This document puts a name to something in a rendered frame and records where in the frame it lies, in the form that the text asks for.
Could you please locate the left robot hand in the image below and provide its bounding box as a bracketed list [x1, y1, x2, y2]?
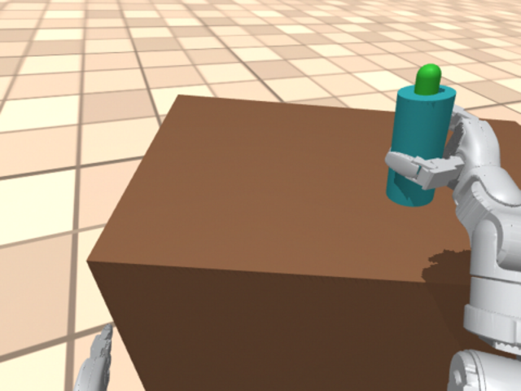
[73, 324, 113, 391]

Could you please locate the right robot hand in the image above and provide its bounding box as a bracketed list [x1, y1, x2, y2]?
[385, 104, 501, 191]

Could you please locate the right robot arm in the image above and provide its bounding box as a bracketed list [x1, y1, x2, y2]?
[447, 165, 521, 391]

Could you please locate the bottle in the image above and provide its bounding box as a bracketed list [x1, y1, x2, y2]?
[386, 64, 457, 207]

